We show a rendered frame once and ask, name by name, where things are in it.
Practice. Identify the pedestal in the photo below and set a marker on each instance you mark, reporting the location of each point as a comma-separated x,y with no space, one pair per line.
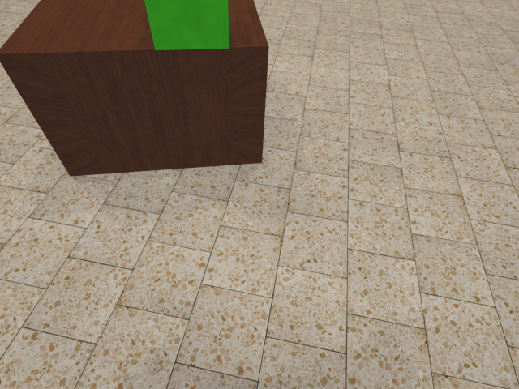
108,102

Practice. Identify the carton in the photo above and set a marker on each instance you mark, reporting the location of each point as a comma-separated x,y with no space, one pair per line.
188,24

